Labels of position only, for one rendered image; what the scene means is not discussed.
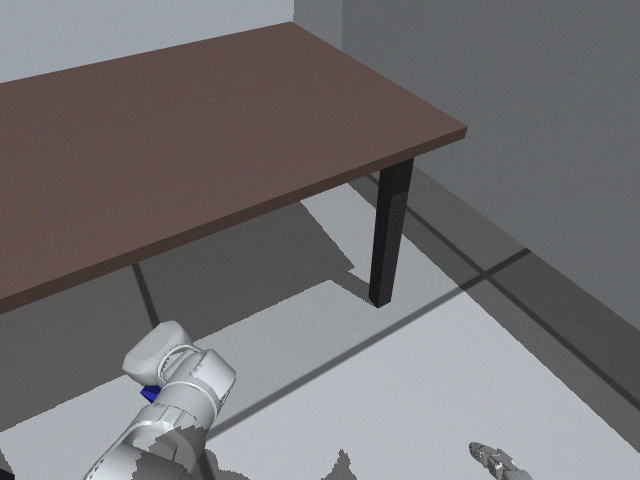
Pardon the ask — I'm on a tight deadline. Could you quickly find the small box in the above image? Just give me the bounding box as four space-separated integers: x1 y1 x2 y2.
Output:
140 385 161 404

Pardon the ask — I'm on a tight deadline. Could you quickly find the left robot arm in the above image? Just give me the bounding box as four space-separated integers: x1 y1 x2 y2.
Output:
82 343 236 480

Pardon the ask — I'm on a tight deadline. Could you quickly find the right robot hand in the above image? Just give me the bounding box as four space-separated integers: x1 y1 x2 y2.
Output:
469 442 534 480

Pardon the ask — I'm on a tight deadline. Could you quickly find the table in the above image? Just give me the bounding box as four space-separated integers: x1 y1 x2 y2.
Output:
0 21 468 480

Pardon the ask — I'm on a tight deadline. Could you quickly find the left robot hand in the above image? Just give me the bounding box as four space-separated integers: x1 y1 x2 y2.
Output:
122 320 193 387

